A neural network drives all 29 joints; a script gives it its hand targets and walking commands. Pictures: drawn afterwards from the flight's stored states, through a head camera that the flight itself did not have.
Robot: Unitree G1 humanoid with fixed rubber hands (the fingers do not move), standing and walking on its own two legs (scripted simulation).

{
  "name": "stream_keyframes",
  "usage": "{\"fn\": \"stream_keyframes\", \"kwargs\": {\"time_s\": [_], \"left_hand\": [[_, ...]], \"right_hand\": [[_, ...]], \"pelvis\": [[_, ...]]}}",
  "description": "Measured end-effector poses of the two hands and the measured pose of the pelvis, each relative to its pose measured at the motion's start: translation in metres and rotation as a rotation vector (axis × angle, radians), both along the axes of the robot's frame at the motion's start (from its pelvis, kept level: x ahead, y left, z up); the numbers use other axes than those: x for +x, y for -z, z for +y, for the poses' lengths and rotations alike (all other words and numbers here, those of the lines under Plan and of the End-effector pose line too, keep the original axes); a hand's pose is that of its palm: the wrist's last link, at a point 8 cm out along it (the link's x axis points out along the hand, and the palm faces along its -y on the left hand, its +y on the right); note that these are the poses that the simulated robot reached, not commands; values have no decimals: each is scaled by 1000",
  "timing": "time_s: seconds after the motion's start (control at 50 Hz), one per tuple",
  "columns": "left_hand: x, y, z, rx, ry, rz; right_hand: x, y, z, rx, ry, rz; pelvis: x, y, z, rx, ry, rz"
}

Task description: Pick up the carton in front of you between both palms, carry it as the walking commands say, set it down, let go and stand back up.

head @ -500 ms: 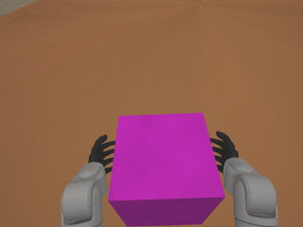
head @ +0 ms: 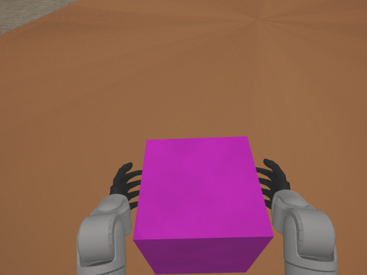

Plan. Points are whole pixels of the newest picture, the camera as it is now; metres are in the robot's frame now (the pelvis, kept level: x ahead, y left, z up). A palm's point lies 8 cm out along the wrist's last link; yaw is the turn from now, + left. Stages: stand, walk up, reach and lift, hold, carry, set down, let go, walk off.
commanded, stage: carry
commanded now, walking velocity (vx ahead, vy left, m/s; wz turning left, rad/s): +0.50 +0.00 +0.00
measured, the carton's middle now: (198, 209) +0.29 +0.00 +0.02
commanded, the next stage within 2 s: none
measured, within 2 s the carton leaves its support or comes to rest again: neither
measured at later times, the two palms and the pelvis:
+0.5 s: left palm (148, 99) +0.60 +0.13 +0.10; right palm (249, 98) +0.60 -0.16 +0.09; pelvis +0.34 -0.02 +0.00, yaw +1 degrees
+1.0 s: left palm (150, 58) +0.94 +0.17 +0.07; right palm (222, 56) +0.94 -0.13 +0.08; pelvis +0.67 +0.02 +0.00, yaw -1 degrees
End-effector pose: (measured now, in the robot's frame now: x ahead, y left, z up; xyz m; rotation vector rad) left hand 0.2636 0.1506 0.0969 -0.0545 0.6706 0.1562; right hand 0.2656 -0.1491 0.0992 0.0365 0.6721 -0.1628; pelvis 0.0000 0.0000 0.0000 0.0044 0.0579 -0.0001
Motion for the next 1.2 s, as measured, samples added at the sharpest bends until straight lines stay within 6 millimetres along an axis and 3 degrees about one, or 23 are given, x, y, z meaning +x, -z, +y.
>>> {"fn": "stream_keyframes", "kwargs": {"time_s": [0.04,0.12,0.26,0.4,0.5,0.58,0.66,0.82,0.88,0.96,1.06,1.2], "left_hand": [[31,12,6,-18,5,29],[77,23,11,-12,31,133],[159,13,10,-6,58,129],[258,-6,0,6,21,17],[338,-2,-16,33,-5,-12],[382,5,-21,29,-30,81],[424,0,-20,33,-48,114],[539,-19,-12,26,-21,27],[587,-11,-3,18,-3,23],[653,17,14,-9,14,44],[704,35,23,-23,32,158],[764,22,22,-22,37,123]], "right_hand": [[28,8,6,-19,4,29],[67,20,11,-21,28,134],[143,9,10,-24,46,130],[252,-6,0,-5,14,18],[339,8,-16,30,-6,-11],[391,14,-20,32,-27,81],[439,10,-20,34,-46,114],[544,-10,-12,30,-17,26],[588,-5,-3,17,-4,22],[649,14,14,-19,8,46],[694,29,23,-33,26,161],[753,15,23,-36,30,126]], "pelvis": [[27,3,8,16,10,0],[71,-11,18,-7,31,13],[154,-28,21,-30,24,27],[258,-18,5,-17,15,16],[339,4,-17,-28,-18,-4],[384,-10,-27,-4,-38,6],[428,-23,-30,17,-35,14],[536,-24,-15,16,-22,21],[586,-15,-2,7,-16,14],[651,4,17,12,10,-5],[696,-12,29,-12,31,7],[755,-25,30,-23,22,18]]}}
